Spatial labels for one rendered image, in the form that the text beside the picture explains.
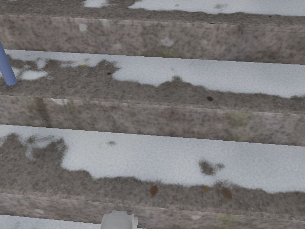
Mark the left robot thigh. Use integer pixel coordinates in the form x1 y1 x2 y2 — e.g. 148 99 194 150
100 210 138 229

